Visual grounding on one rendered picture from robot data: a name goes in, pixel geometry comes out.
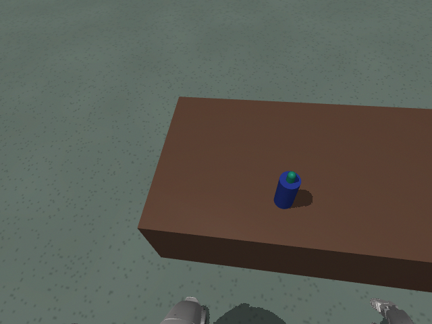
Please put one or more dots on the right robot hand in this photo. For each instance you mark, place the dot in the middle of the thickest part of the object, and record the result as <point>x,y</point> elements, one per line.
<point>390,311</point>

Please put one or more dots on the bottle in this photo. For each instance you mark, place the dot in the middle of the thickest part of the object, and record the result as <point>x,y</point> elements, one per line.
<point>287,188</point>

